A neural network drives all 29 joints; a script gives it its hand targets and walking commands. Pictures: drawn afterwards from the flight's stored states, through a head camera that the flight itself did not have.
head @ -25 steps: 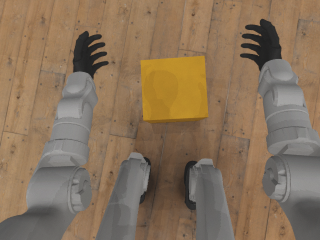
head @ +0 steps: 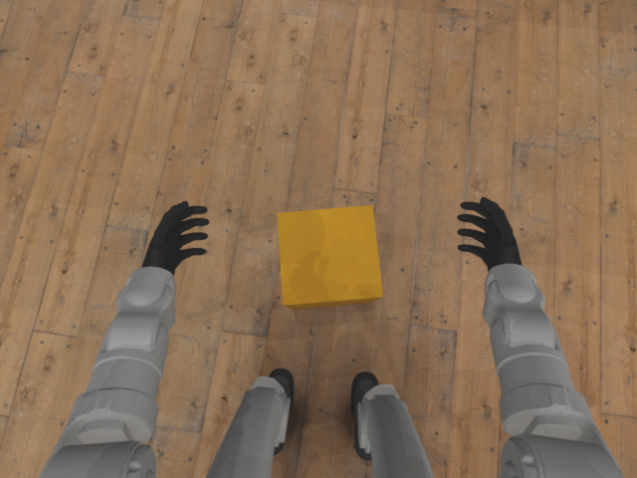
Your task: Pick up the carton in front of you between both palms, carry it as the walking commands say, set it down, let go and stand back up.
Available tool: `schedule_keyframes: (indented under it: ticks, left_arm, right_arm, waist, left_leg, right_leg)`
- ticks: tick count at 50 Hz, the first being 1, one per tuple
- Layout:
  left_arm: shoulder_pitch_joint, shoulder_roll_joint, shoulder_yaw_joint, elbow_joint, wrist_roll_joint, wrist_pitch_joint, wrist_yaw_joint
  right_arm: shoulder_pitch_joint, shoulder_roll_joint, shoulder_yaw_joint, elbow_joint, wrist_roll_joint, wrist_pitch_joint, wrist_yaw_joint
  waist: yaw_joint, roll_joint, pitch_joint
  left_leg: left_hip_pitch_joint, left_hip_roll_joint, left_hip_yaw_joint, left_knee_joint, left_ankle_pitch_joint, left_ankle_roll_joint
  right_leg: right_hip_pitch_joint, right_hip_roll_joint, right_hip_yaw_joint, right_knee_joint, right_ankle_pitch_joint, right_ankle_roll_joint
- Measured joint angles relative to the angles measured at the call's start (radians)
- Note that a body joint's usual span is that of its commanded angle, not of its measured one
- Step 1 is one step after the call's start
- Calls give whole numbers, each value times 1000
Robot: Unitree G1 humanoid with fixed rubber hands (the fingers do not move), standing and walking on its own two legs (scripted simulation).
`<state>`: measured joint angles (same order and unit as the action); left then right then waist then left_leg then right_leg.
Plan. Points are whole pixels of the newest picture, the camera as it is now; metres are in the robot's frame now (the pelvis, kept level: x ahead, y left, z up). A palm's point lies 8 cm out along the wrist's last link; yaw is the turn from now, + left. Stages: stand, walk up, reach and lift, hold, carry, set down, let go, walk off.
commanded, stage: let go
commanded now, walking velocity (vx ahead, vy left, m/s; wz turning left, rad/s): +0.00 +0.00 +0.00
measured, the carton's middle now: (328, 262) +0.44 +0.01 -0.57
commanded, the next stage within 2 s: stand in 0.98 s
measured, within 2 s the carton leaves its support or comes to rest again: neither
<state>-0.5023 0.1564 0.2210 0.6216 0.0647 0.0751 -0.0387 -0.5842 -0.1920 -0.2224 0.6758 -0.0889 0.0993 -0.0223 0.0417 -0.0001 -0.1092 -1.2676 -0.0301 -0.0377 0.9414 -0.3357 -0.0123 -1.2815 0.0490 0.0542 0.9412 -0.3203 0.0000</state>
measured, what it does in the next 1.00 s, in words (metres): rises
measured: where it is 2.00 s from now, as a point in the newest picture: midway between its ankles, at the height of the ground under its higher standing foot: (320, 427)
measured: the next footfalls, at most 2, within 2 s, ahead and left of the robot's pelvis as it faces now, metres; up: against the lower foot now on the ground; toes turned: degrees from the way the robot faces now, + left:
none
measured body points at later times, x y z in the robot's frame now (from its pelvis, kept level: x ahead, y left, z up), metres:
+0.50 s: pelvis +0.06 +0.01 +0.08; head +0.13 +0.00 +0.53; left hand +0.23 +0.24 +0.00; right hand +0.26 -0.22 -0.01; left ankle +0.03 +0.12 -0.66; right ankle +0.04 -0.11 -0.66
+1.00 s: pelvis +0.05 +0.01 +0.08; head +0.05 +0.01 +0.53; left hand +0.22 +0.25 +0.01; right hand +0.22 -0.23 +0.00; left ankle +0.03 +0.12 -0.66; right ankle +0.04 -0.11 -0.66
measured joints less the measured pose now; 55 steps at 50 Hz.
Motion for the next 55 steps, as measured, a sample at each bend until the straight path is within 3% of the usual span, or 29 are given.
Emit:
schedule_keyframes:
  ticks: [7,19,31,44,49,55]
  left_arm:
    - [218,26,-62,-41,-47,-41,-24]
    - [586,21,-152,-136,-78,-96,-18]
    - [741,58,-184,-179,-77,-26,-32]
    - [706,44,-175,-190,-38,71,-37]
    - [708,53,-193,-236,-40,139,-2]
    - [688,122,-182,-73,-28,17,51]
  right_arm:
    - [229,-2,47,-65,36,-50,22]
    - [595,-2,119,-130,71,-120,44]
    - [812,-23,173,-221,88,-53,80]
    - [804,-15,173,-256,73,46,100]
    - [815,-22,181,-237,88,22,77]
    - [802,-75,187,-85,49,-45,23]
  waist:
    - [0,16,20]
    - [-5,24,45]
    - [-35,7,130]
    - [-42,3,216]
    - [-42,11,213]
    - [-37,-1,138]
  left_leg:
    - [247,-2,-2,-129,9,10]
    - [678,-2,-13,-353,38,18]
    - [1072,7,-24,-516,72,14]
    - [1195,12,-15,-498,56,16]
    - [1184,5,-21,-467,43,20]
    - [1088,3,-17,-418,25,21]
  right_leg:
    - [251,-9,3,-133,8,4]
    - [687,-20,-1,-360,34,1]
    - [1084,-21,-11,-522,65,-8]
    - [1208,-18,-9,-511,55,-8]
    - [1203,-24,-17,-485,40,-4]
    - [1105,-25,-16,-434,22,-1]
